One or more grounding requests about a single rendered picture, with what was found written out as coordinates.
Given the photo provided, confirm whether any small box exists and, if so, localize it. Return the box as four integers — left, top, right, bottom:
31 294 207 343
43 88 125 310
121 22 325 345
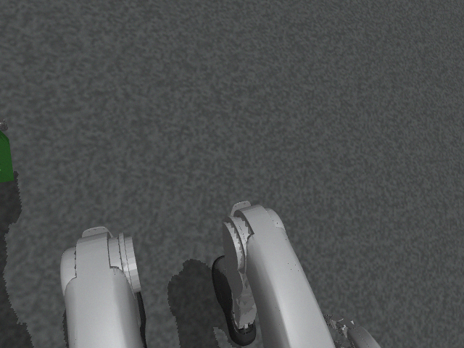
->
0 131 14 183

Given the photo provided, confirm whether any right robot foot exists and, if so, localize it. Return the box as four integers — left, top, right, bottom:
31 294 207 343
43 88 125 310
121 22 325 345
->
212 255 256 346

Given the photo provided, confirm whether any right robot hand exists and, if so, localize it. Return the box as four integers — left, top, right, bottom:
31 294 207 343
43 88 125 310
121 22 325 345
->
323 315 381 348

